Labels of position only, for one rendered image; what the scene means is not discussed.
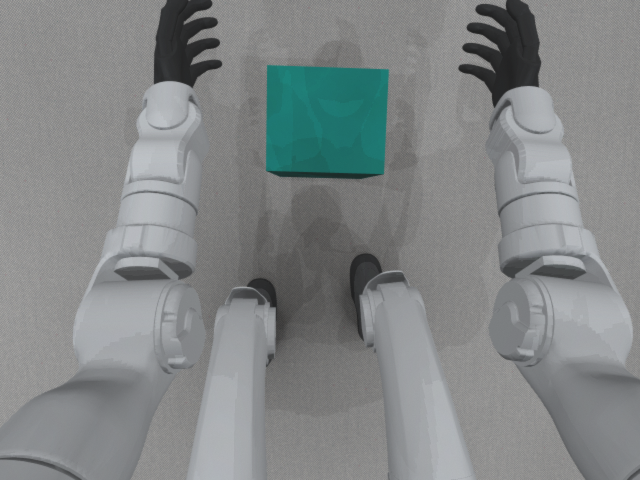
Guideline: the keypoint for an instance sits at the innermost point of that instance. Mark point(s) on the right robot foot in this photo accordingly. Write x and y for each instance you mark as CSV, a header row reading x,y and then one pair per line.
x,y
364,267

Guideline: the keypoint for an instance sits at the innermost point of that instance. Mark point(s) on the robot right hand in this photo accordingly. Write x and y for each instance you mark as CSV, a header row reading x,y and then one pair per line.
x,y
519,63

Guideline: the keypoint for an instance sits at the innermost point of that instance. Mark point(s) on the robot left hand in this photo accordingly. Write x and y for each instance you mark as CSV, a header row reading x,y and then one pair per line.
x,y
172,56

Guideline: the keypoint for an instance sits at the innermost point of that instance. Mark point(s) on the robot right forearm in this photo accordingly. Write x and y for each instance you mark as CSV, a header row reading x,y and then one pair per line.
x,y
537,200

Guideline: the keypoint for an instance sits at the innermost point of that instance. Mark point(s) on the right robot shin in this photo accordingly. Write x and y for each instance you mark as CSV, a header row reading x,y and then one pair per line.
x,y
394,276

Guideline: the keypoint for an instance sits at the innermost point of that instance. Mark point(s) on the robot left forearm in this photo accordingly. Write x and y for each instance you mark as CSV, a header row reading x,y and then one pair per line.
x,y
153,238

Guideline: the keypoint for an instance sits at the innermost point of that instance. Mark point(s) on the left robot upper arm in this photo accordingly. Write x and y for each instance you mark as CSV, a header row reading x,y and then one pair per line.
x,y
131,339

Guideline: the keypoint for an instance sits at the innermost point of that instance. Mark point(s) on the carton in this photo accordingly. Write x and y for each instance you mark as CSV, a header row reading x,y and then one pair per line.
x,y
326,122

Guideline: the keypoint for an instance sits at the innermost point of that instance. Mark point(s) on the right robot upper arm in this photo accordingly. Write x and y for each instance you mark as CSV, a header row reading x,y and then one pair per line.
x,y
570,340

